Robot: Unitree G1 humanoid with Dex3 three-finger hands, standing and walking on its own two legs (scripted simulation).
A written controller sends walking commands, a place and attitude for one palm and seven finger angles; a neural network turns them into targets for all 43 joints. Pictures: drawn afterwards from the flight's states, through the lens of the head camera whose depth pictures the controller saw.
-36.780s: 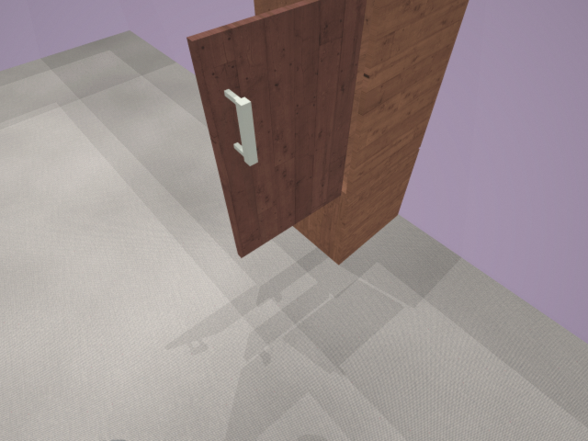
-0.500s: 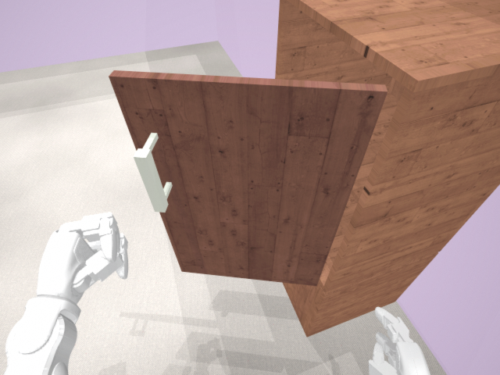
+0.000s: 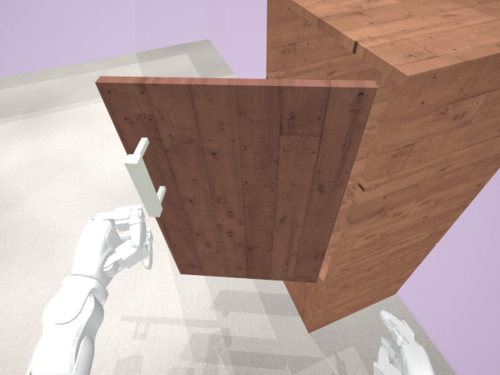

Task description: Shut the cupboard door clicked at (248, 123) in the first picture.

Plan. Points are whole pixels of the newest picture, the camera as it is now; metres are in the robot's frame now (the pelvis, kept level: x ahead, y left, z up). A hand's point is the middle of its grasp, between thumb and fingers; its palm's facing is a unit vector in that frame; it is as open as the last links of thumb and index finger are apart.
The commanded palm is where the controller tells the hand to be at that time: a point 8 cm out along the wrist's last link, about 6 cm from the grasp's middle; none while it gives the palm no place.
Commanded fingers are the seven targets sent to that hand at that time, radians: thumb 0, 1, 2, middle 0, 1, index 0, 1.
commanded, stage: bring the fist close to the handle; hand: left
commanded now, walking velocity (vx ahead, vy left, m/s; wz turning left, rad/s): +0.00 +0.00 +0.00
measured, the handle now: (149, 179) +0.40 +0.20 +0.11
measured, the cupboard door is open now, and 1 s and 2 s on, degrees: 64 64 45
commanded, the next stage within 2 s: push the door shut along its arc in 0.68 s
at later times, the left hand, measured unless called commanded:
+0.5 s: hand (148, 225) +0.31 +0.17 +0.10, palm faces +0.02 -1.00 -0.05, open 3.1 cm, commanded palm +0.28 +0.22 +0.11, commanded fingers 0.00 0.90 0.90 -1.30 -1.50 -1.30 -1.50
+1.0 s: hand (153, 217) +0.32 +0.17 +0.10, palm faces -0.05 -1.00 -0.06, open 3.1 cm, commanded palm +0.31 +0.22 +0.11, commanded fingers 0.00 0.90 0.90 -1.30 -1.50 -1.30 -1.50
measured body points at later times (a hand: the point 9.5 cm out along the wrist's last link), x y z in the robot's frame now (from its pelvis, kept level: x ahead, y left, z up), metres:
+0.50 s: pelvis +0.00 +0.00 +0.00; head +0.02 -0.01 +0.45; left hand +0.30 +0.23 +0.11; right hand +0.16 -0.24 -0.08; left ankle -0.03 +0.11 -0.72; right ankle +0.00 -0.12 -0.72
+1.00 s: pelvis +0.00 -0.01 +0.00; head +0.01 -0.02 +0.45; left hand +0.32 +0.22 +0.11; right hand +0.16 -0.25 -0.09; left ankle -0.03 +0.11 -0.72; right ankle +0.00 -0.12 -0.72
